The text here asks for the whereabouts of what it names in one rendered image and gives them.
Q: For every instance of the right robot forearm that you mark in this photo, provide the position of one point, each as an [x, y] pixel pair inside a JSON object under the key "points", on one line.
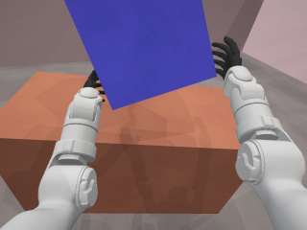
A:
{"points": [[251, 109]]}

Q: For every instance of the robot left upper arm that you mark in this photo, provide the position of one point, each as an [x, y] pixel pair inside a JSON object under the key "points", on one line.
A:
{"points": [[65, 192]]}

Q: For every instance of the robot left hand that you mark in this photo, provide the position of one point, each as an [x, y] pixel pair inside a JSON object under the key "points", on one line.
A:
{"points": [[91, 82]]}

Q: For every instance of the robot right upper arm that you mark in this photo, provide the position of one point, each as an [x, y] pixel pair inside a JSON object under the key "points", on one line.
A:
{"points": [[275, 171]]}

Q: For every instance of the pedestal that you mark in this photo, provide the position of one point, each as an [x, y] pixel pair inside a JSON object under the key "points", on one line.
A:
{"points": [[174, 153]]}

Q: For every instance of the left robot forearm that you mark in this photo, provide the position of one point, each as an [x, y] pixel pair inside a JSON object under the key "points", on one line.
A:
{"points": [[76, 146]]}

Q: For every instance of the carton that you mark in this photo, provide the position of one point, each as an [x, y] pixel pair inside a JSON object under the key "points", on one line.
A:
{"points": [[141, 49]]}

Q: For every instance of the robot right hand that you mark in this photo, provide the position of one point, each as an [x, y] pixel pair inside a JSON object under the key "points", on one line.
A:
{"points": [[231, 56]]}

